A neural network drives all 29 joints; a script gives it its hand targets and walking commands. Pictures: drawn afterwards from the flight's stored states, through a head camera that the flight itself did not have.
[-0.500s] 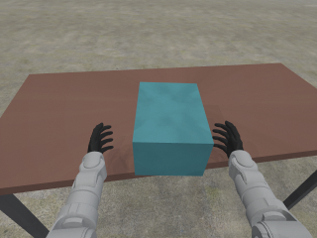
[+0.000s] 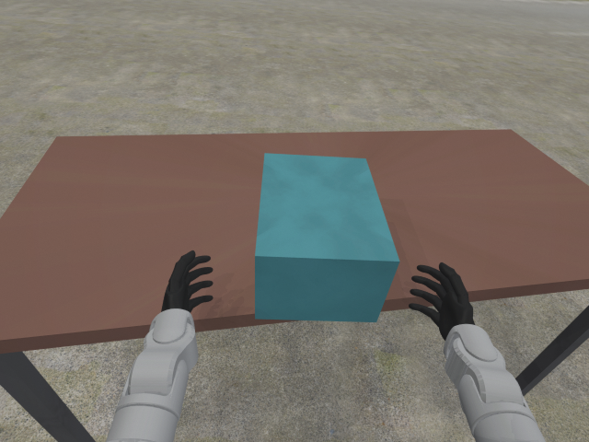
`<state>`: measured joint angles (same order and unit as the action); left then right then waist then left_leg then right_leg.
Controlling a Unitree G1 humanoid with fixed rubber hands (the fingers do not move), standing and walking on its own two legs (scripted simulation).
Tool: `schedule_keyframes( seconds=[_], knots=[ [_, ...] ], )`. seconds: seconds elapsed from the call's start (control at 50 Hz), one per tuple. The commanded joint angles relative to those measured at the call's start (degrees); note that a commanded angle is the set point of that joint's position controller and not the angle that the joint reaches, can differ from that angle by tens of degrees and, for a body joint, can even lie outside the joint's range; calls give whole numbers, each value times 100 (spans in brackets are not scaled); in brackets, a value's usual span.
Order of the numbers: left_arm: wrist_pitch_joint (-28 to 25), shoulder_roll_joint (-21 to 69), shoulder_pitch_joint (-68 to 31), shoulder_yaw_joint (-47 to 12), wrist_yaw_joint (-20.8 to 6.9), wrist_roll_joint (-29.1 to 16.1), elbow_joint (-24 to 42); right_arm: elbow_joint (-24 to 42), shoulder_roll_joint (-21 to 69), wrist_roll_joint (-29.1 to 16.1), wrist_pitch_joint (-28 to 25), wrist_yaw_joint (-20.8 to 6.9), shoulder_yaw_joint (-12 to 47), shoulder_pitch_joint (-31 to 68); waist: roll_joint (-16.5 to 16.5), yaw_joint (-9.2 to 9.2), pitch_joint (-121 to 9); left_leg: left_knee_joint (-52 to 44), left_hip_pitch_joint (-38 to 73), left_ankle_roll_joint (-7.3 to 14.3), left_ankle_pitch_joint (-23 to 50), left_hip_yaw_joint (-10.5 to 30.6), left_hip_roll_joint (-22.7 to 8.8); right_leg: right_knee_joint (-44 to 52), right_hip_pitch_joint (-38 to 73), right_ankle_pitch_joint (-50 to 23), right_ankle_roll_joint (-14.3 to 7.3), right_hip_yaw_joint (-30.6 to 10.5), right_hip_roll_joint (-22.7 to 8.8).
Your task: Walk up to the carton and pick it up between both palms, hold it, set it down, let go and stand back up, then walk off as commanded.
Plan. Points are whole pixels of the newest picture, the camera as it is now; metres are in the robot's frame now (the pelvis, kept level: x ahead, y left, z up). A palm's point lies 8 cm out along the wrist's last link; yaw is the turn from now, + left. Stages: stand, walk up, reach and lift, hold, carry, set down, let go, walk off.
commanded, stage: set down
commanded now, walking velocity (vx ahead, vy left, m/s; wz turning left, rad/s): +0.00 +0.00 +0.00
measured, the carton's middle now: (315, 230) +0.51 -0.02 +0.02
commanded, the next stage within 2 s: let go in 1.56 s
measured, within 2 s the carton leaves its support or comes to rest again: neither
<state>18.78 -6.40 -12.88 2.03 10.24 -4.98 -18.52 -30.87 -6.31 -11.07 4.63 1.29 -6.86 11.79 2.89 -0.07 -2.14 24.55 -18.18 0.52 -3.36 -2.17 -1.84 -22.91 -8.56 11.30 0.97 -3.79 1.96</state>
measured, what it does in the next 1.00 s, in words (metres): steps on the spot, turning right: right foot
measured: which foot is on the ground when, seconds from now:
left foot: down 0.00-1.00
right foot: down 0.00-0.64, up 0.66-0.80, down 0.82-1.00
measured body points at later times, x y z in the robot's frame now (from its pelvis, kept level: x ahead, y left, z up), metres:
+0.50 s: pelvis -0.01 +0.00 +0.00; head -0.07 +0.06 +0.44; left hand +0.25 +0.19 +0.04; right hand +0.22 -0.21 +0.07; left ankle +0.11 +0.09 -0.74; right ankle +0.02 -0.15 -0.74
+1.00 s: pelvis -0.06 +0.04 +0.00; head -0.06 +0.06 +0.45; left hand +0.25 +0.13 +0.01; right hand +0.09 -0.26 +0.01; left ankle +0.10 +0.09 -0.74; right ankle -0.09 -0.09 -0.74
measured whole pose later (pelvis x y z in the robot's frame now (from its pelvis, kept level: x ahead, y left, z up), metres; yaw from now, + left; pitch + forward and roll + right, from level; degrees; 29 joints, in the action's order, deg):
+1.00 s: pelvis -0.06 +0.04 +0.00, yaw -21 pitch -12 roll -1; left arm 28.1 -4.1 2.9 0.4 13.0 -0.6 -1.2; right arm -14.6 -17.1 -15.4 11.5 -7.6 -0.3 -4.7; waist 2.2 0.0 11.0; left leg 18.2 -6.5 0.6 -2.0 -5.0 -0.8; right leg -23.3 1.5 13.1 0.5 -3.8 0.8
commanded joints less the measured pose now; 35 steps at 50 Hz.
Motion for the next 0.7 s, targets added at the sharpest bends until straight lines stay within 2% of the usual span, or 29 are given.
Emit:
schedule_keyframes(
  seconds=[0.0,0.02,0.04,0.06,0.08,0.1,0.12,0.18,0.2,0.22,0.24,0.26,0.28,0.3,0.32,0.34,0.38,0.42,0.44,0.48,0.5,0.52,0.54,0.56,0.58,0.6,0.62,0.64,0.68],
  knots=[
    [154,-289,-1073,-672,-68,-84,3404,2808,-1847,-960,-162,3,176,1174,-94,58,-1370,135,5355,-213,-1110,1096,-52,1096,-3819,1152,-746,190,-724],
    [203,-284,-1046,-671,-57,-85,3505,2880,-1880,-959,-126,0,124,1185,-96,40,-1262,117,5300,-211,-1253,1109,-29,1101,-3854,1285,-759,173,-712],
    [250,-257,-393,-686,-73,-91,3891,3234,-1818,-995,-133,18,196,491,7,83,-1177,202,5530,-226,-1042,1110,-7,1169,-3818,1198,-815,116,-788],
    [297,-288,-280,-729,-26,-93,3997,3215,-1815,-988,-52,-19,180,328,-343,114,-1039,16,5238,-280,-1088,1052,-69,1079,-3517,1061,-760,184,-649],
    [314,-288,-624,-786,-23,-184,4057,3304,-1815,-985,3,-15,124,665,-363,100,-974,-68,5010,-270,-1335,1003,-81,1017,-3459,1198,-710,222,-579],
    [326,-255,-45,-715,5,-145,4370,3528,-1776,-1032,-1,-19,188,7,-392,195,-912,-148,5034,-288,-1112,933,-79,1031,-3163,962,-699,219,-557],
    [380,-385,-503,-735,55,-167,4427,3588,-1837,-965,102,-35,41,532,-498,133,-845,-288,4727,-274,-1490,988,-125,958,-3099,1191,-655,253,-451],
    [424,-415,411,-624,70,-98,4789,3799,-1774,-1009,201,-59,177,-443,-245,208,-579,-127,5089,-271,-1152,920,-11,1152,-3217,1312,-762,118,-605],
    [426,-498,-41,-607,71,-168,4789,3965,-1774,-983,229,-24,167,-40,-206,184,-599,5,5095,-240,-1205,888,44,1177,-3474,1462,-812,77,-698],
    [448,-441,446,-566,73,-106,4945,4081,-1754,-1041,229,-10,215,-549,-35,160,-425,148,5499,-231,-952,936,93,1307,-3784,1541,-898,10,-824],
    [404,-599,236,-509,51,-161,4926,4346,-1691,-1052,212,32,308,-438,77,200,-460,371,5674,-216,-868,912,190,1410,-4147,1710,-968,-83,-1002],
    [445,-564,497,-489,38,-67,4792,4290,-1686,-1069,276,51,369,-648,95,238,-247,490,5829,-237,-807,920,239,1486,-4323,1903,-1025,-133,-1074],
    [453,-629,310,-395,-15,-120,4744,4450,-1633,-1099,262,141,455,-603,332,260,-328,687,6180,-194,-639,903,304,1577,-4710,2033,-1059,-201,-1237],
    [531,-562,553,-407,-40,-37,4554,4170,-1658,-1087,333,133,500,-858,305,225,-110,781,6426,-230,-620,949,341,1693,-4963,2190,-1168,-263,-1313],
    [500,-721,285,-347,-28,-68,4731,4491,-1630,-1103,318,192,496,-644,235,294,-222,803,6416,-222,-695,916,352,1641,-5001,2164,-1155,-245,-1332],
    [515,-750,99,-257,-22,-60,4509,4434,-1618,-1150,370,242,543,-539,311,335,-41,851,6396,-206,-741,862,391,1674,-5155,2369,-1171,-286,-1370],
    [677,-712,277,-247,-73,59,4337,4349,-1706,-1092,435,266,553,-672,494,265,196,1108,6964,-248,-688,1020,450,1888,-5796,2740,-1377,-393,-1597],
    [815,-753,288,-151,-93,167,4191,4258,-1733,-1165,493,291,625,-793,505,300,365,1289,7345,-308,-650,1063,504,1995,-6210,3074,-1461,-439,-1704],
    [865,-666,420,-208,-100,215,4361,4185,-1750,-1182,525,300,625,-967,350,219,386,1291,7633,-352,-727,1154,474,2023,-6370,2981,-1538,-452,-1779],
    [848,-750,158,-165,-49,157,4768,4653,-1745,-1323,474,311,628,-704,416,345,205,1390,7634,-394,-807,1266,467,1921,-6477,2972,-1563,-406,-1833],
    [894,-738,23,-145,17,153,4720,4456,-1927,-1307,556,268,516,-475,314,391,260,1377,7519,-443,-909,1301,455,1837,-6445,3110,-1609,-398,-1797],
    [979,-524,42,-234,54,216,4610,4140,-1934,-1242,653,244,428,-525,64,327,355,1066,6914,-450,-1531,1383,318,1549,-5757,2922,-1493,-212,-1574],
    [1000,-268,59,-311,166,269,4569,4125,-2042,-1184,737,155,366,-311,-443,426,582,374,5501,-402,-2390,1533,-48,1054,-4365,2253,-1266,56,-1102],
    [859,39,-118,-446,338,284,4586,4106,-2196,-1113,787,32,115,126,-1258,454,559,-841,3111,-289,-3903,1692,-634,232,-1710,1153,-793,460,-293],
    [754,293,-261,-467,510,347,4069,3877,-2264,-972,905,-161,-41,597,-2043,566,925,-2314,12,-126,-5230,1773,-1239,-562,1402,326,-128,733,575],
    [499,539,-327,-551,488,510,3296,3194,-2458,-900,822,-295,-162,679,-2010,381,1066,-2589,-1220,-142,-5587,1990,-1464,-869,2616,-514,-43,662,675],
    [458,601,-330,-595,444,547,2822,2837,-2500,-848,775,-422,-79,670,-1658,298,1137,-2499,-1249,-215,-5317,2017,-1382,-689,2631,-734,-98,465,493],
    [490,574,-555,-533,468,593,2425,2593,-2549,-757,786,-524,-137,916,-1517,358,1151,-2344,-1158,-297,-5157,1873,-1256,-530,2434,-407,-125,405,381],
    [726,713,-80,-709,462,887,2074,2211,-2738,-638,829,-705,-142,566,-1708,289,1078,-2416,-554,-436,-5283,1759,-1216,-133,2182,-89,-226,369,250]
  ],
)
